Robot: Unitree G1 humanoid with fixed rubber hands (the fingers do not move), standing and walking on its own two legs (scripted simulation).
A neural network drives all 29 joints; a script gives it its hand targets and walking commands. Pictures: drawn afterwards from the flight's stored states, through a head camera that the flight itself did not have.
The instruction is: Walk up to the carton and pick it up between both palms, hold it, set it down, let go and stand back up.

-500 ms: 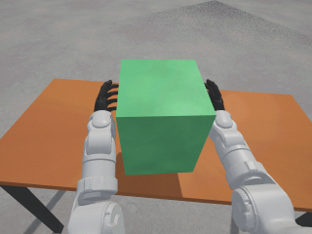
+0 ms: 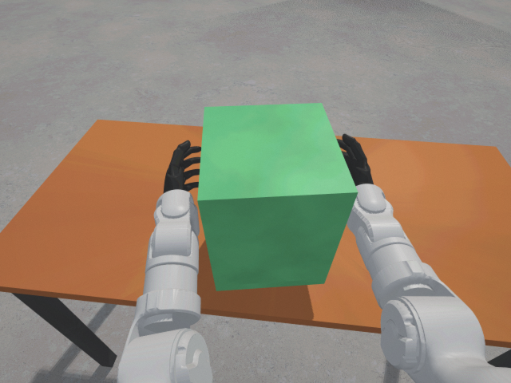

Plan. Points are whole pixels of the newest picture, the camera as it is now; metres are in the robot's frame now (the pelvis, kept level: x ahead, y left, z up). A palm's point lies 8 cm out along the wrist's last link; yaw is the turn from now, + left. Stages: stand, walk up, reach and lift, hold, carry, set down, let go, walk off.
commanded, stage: set down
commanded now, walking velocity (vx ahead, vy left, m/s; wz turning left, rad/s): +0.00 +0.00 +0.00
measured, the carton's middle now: (267, 199) +0.41 +0.05 +0.08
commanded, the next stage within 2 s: none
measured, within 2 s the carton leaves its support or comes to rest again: rests again in 0.64 s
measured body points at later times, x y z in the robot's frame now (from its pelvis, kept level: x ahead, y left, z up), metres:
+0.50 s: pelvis +0.01 +0.00 +0.00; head +0.03 +0.01 +0.45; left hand +0.40 +0.18 +0.09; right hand +0.44 -0.11 +0.10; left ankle +0.04 +0.15 -0.75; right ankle -0.02 -0.08 -0.75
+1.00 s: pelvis +0.00 +0.01 +0.00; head +0.03 +0.02 +0.45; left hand +0.39 +0.19 +0.08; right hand +0.43 -0.11 +0.09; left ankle +0.04 +0.15 -0.75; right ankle -0.02 -0.08 -0.75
